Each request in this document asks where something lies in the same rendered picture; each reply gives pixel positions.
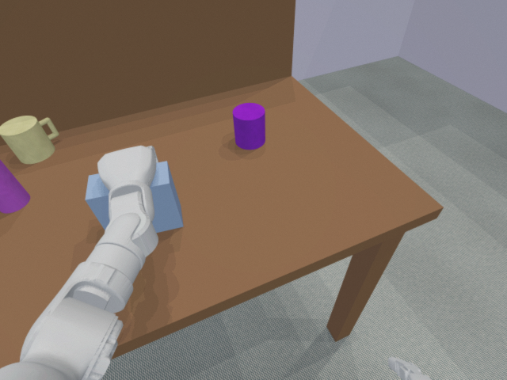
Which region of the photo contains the table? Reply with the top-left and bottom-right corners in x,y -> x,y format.
0,0 -> 444,369

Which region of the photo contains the sponge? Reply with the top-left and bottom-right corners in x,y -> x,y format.
85,161 -> 184,233

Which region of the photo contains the robot left hand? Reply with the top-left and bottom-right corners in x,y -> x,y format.
97,146 -> 158,191

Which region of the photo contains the robot right hand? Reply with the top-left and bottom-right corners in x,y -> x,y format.
388,357 -> 431,380

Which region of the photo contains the left robot upper arm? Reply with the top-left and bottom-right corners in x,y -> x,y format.
0,296 -> 123,380

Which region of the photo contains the robot left forearm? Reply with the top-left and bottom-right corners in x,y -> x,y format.
20,180 -> 158,361

